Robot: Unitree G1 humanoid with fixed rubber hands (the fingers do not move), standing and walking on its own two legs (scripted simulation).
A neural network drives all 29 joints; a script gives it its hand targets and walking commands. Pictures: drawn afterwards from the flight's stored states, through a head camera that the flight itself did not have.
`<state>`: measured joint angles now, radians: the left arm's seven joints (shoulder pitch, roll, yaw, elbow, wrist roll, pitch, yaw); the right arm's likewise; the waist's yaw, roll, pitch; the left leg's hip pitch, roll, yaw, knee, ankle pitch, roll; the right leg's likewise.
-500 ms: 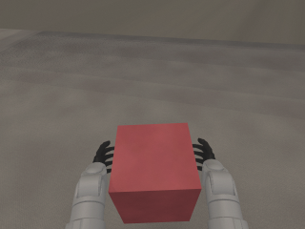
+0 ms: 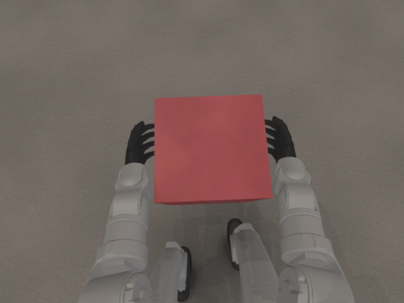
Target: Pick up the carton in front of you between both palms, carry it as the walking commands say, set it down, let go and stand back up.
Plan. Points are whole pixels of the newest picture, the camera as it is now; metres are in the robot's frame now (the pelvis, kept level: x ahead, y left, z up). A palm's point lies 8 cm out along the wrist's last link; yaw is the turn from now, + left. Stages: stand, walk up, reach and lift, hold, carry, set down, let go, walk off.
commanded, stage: set down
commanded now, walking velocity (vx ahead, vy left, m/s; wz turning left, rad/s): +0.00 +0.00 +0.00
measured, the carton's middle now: (208, 159) +0.40 -0.03 -0.16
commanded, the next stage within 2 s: none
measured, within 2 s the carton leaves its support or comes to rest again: rests again in 1.82 s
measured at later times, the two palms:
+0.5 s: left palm (158, 148) +0.45 +0.10 -0.21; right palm (272, 146) +0.43 -0.20 -0.22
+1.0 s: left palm (168, 145) +0.51 +0.09 -0.36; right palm (260, 149) +0.47 -0.20 -0.37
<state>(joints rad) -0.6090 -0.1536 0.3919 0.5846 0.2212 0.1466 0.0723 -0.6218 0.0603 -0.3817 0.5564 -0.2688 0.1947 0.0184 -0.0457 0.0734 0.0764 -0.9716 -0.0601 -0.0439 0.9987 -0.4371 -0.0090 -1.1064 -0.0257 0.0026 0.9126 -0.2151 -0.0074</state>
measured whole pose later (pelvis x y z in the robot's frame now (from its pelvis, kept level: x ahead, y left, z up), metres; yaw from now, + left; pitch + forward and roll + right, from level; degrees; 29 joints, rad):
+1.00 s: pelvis -0.04 +0.00 -0.23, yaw +4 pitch +47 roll +4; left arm -1.30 0.11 0.35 0.82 0.11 0.27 0.11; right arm -1.22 -0.10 -0.47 0.67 -0.19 0.33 -0.06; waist -0.09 0.07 0.06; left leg -2.05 -0.11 0.00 1.89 -0.67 -0.03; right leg -2.21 -0.02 0.06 1.76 -0.37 0.01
